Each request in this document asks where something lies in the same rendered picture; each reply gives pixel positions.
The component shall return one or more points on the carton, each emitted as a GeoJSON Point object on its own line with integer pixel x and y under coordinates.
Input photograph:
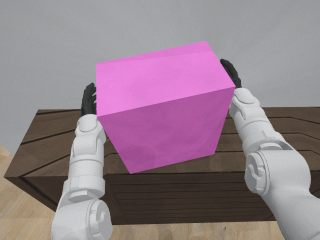
{"type": "Point", "coordinates": [163, 107]}

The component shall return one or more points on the robot left upper arm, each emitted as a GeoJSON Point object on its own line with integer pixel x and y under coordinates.
{"type": "Point", "coordinates": [86, 220]}

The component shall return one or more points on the pedestal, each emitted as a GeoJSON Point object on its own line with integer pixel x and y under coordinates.
{"type": "Point", "coordinates": [208, 189]}

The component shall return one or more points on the robot right forearm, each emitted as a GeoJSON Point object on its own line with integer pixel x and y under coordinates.
{"type": "Point", "coordinates": [253, 126]}

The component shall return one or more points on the robot right upper arm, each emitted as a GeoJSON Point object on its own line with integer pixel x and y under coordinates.
{"type": "Point", "coordinates": [281, 178]}

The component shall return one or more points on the robot left hand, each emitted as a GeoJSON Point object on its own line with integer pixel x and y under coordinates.
{"type": "Point", "coordinates": [88, 106]}

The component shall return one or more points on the robot left forearm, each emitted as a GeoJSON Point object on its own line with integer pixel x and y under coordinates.
{"type": "Point", "coordinates": [85, 177]}

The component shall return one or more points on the robot right hand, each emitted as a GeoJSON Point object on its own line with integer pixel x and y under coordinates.
{"type": "Point", "coordinates": [231, 71]}

